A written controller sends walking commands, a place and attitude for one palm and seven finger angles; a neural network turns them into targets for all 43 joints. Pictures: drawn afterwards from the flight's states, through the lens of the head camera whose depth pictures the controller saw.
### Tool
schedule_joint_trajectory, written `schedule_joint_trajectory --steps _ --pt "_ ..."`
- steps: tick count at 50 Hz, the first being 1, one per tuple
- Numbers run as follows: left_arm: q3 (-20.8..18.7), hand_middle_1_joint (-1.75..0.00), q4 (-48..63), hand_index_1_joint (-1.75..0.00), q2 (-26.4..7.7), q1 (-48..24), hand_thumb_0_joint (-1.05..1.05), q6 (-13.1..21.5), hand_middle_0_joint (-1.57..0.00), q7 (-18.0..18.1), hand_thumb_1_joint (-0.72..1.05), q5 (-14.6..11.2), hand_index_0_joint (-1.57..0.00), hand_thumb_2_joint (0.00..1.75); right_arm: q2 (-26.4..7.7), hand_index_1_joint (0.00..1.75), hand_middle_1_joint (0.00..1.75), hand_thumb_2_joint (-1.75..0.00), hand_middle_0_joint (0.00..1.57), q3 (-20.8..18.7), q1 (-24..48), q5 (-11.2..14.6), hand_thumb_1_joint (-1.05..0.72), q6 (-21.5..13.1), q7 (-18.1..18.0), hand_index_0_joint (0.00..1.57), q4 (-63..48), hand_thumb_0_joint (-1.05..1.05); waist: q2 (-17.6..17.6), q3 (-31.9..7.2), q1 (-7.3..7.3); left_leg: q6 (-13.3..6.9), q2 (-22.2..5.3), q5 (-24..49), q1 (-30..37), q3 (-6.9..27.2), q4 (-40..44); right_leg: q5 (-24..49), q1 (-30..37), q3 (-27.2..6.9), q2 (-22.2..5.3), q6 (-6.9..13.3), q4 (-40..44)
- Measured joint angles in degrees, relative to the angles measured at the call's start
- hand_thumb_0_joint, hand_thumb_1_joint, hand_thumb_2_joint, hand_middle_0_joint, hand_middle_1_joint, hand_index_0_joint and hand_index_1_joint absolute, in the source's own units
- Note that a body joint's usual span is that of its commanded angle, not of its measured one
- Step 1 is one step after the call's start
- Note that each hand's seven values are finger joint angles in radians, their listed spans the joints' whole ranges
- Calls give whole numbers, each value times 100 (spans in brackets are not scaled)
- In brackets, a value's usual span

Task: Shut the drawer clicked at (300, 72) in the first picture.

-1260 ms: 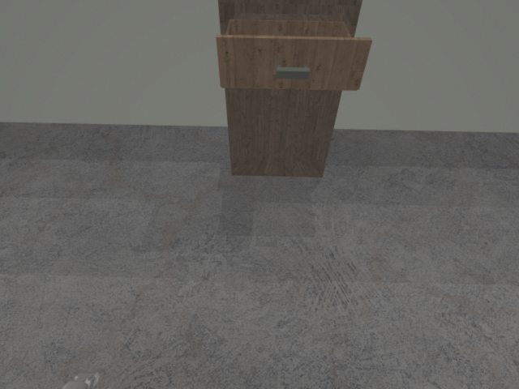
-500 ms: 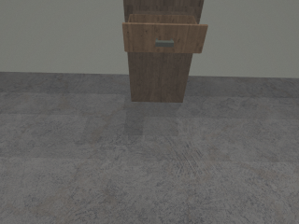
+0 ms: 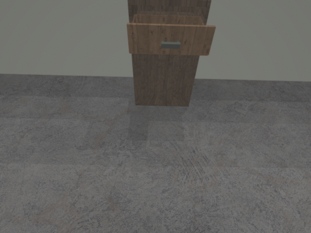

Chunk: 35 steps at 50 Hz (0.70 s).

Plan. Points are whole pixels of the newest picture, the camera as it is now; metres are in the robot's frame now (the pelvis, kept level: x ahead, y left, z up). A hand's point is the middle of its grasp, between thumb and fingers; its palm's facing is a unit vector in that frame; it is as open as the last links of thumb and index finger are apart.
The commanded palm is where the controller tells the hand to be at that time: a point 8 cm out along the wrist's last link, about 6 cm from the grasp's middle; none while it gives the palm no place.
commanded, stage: look at it before walking up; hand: left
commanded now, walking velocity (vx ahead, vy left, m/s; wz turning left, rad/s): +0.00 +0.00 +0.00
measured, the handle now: (170, 43) +1.02 -0.02 +0.01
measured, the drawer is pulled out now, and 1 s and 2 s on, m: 0.30 0.30 0.30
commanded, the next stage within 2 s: walk to a spot facing it in 0.18 s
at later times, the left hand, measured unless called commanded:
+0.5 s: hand out of the picture +0.06 +0.23 -0.18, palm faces -0.05 -0.96 -0.26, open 7.4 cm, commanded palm none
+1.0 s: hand (119, 232) +0.17 +0.12 -0.17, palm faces -0.23 -0.95 -0.19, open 7.3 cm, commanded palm none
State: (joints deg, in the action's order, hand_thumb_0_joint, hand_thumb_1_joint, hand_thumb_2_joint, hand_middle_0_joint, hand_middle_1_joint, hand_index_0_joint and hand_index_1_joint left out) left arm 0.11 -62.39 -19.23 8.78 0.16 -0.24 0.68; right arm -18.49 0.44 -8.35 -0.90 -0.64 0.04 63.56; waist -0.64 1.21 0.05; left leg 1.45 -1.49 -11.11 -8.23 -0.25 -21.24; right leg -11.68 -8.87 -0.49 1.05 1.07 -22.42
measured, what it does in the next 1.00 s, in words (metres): walks ahead, turning right: right foot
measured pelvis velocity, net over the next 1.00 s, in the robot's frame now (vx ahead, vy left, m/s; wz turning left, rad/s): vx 0.16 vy -0.06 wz -0.35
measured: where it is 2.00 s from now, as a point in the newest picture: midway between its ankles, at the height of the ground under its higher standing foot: (170, 206)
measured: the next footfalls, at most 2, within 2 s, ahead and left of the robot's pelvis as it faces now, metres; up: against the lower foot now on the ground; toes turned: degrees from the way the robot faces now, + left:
right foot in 0.66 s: +0.11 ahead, -0.13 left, +0.00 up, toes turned -16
left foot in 1.22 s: +0.45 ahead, -0.01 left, +0.00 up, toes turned -21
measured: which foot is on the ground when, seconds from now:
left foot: down 0.00-0.68, up 0.70-1.00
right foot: down 0.00-0.48, up 0.50-0.64, down 0.66-1.00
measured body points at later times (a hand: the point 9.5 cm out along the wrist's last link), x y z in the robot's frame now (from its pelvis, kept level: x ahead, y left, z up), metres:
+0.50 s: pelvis +0.03 +0.00 -0.01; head +0.02 +0.01 +0.44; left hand +0.06 +0.28 -0.16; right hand +0.07 -0.27 -0.15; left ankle +0.01 +0.14 -0.75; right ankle +0.01 -0.11 -0.74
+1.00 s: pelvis +0.16 -0.06 +0.00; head +0.17 -0.07 +0.45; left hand +0.18 +0.17 -0.15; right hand +0.19 -0.33 -0.14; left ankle +0.28 +0.07 -0.66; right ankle +0.08 -0.11 -0.75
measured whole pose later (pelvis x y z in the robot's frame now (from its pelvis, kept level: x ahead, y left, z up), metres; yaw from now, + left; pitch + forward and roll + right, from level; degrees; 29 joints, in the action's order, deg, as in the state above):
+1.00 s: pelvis +0.16 -0.06 +0.00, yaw -20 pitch +0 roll +0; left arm -2.3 -59.3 -8.1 25.4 3.5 -0.2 1.3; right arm -11.5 -3.6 -7.5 -1.7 -0.7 1.1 54.1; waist 0.9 1.3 2.2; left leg 4.3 -7.6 -9.4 -38.1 -1.5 -62.0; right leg -15.9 -4.8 -2.9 4.8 4.7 -20.6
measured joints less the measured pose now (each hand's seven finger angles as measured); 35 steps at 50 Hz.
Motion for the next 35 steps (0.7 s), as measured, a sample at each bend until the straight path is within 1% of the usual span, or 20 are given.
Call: schedule_joint_trajectory --steps 17,22,25,27,29,30,32,33,34,35 --pt "-1 -30 -31 -30 10 27 0 -1 -20 28 91 -4 -20 90 31 30 30 -89 21 8 88 -3 -90 -3 -18 20 19 1 -12 -2 33 -29 21 -44 53 -41 31 -22 49 -41 -22 -39 51" --pt "-56 -30 57 -30 183 347 0 -140 -20 -13 91 31 -20 90 221 30 30 -89 21 -30 -94 -52 -90 48 -19 20 -107 1 -10 -132 111 -32 -53 -402 -20 -248 -387 -303 -125 -242 57 -19 -393" --pt "-114 -30 150 -30 305 652 0 -198 -20 -87 91 48 -20 90 383 30 30 -89 21 -77 -320 -59 -90 39 -3 20 -230 1 -63 -177 133 -38 -82 -661 -22 -439 -620 -747 -346 -372 81 44 -940" --pt "-164 -30 188 -30 400 814 0 -236 -20 -127 91 54 -20 90 481 30 30 -89 21 -126 -457 -54 -90 -17 -3 20 -298 1 -85 -133 154 -23 -122 -786 67 -631 -662 -1161 -668 -191 13 30 -1673" --pt "-205 -30 219 -30 503 902 0 -265 -20 -173 91 63 -20 90 552 30 30 -89 21 -170 -599 -58 -90 -83 -9 20 -341 1 -63 -47 132 20 -189 -862 212 -800 -619 -1415 -975 39 -83 1 -2229" --pt "-224 -30 242 -30 558 917 0 -264 -20 -194 91 64 -20 90 572 30 30 -89 21 -190 -669 -67 -90 -104 -15 20 -346 1 -32 7 115 61 -235 -901 284 -866 -607 -1465 -1074 155 -139 -7 -2305" --pt "-254 -30 324 -30 668 922 0 -212 -20 -236 91 60 -20 90 569 30 30 -89 21 -224 -798 -83 -90 -107 -23 20 -320 1 79 120 94 171 -375 -1055 376 -964 -733 -1303 -1108 377 -221 -6 -2014" --pt "-263 -30 393 -30 705 933 0 -151 -20 -254 91 62 -20 90 552 30 30 -89 21 -239 -870 -82 -90 -94 -20 20 -303 1 150 164 98 215 -483 -1226 336 -984 -981 -1037 -1038 471 -215 10 -1690" --pt "-274 -30 458 -30 719 937 0 -57 -20 -253 91 74 -20 90 546 30 30 -89 21 -253 -938 -63 -90 -63 -10 20 -275 1 205 197 103 162 -618 -1445 155 -978 -1490 -615 -1012 559 -172 94 -1594" --pt "-288 -30 497 -30 736 927 0 40 -20 -221 91 68 -20 90 549 30 30 -89 21 -262 -964 -47 -90 -1 1 20 -227 1 238 225 120 115 -671 -1685 -161 -818 -2274 -592 -1045 611 -111 194 -1739"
